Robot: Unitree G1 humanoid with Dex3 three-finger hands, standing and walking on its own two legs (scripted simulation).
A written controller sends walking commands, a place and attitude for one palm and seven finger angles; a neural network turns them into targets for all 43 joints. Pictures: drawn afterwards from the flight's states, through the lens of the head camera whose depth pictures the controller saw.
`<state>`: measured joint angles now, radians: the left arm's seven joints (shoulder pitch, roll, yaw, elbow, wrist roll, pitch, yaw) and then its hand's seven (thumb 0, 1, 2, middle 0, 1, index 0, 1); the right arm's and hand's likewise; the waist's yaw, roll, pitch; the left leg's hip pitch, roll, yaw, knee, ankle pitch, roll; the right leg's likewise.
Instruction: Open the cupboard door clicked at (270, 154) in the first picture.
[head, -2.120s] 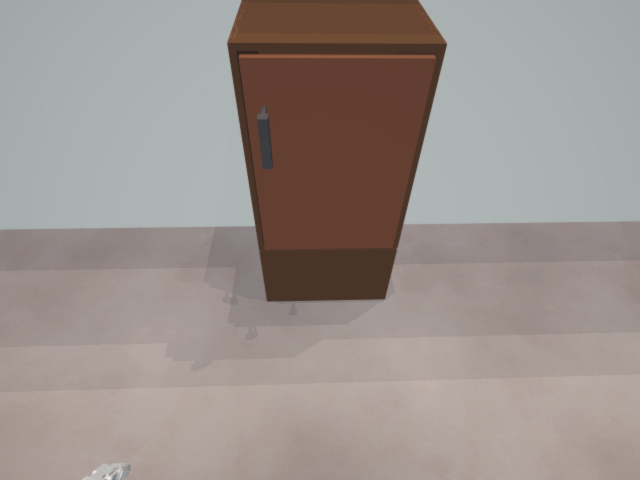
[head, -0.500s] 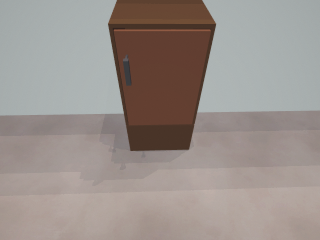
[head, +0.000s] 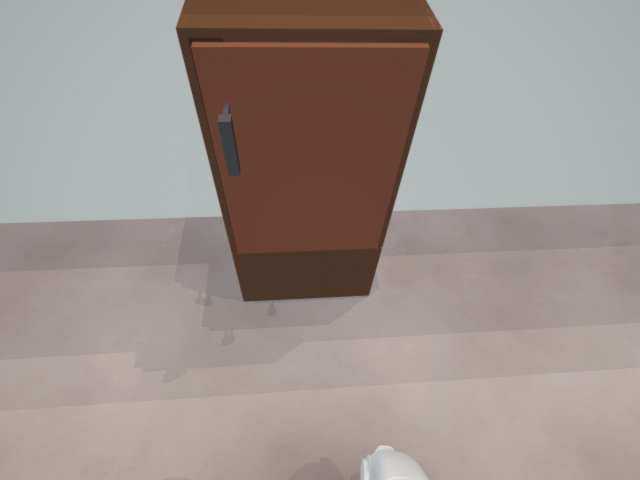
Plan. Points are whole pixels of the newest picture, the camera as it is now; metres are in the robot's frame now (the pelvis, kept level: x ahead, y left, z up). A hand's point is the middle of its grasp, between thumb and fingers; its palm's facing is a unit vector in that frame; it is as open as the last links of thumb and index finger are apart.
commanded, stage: take the last steps up to it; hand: left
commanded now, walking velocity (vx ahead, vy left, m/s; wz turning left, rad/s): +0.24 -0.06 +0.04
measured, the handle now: (230, 140) +0.71 +0.18 -0.02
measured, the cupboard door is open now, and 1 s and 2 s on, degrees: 0 0 0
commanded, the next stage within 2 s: come to a stop and stand still in 0.20 s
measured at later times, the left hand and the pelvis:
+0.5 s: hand (222, 471) +0.16 +0.14 -0.19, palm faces +0.12 -0.98 -0.15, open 7.2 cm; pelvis +0.15 -0.03 -0.01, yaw +3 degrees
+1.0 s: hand out of the picture +0.12 +0.11 -0.16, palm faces +0.09 -0.96 -0.26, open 7.4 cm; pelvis +0.10 -0.08 +0.00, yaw +2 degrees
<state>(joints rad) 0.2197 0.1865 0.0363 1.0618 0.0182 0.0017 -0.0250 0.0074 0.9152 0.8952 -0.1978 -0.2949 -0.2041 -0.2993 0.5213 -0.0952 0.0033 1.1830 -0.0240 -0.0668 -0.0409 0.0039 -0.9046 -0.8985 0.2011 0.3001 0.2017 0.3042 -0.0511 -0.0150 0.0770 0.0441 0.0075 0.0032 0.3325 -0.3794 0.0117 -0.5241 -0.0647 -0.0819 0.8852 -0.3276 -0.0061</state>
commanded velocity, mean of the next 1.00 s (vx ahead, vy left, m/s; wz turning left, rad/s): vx -0.05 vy -0.01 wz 0.01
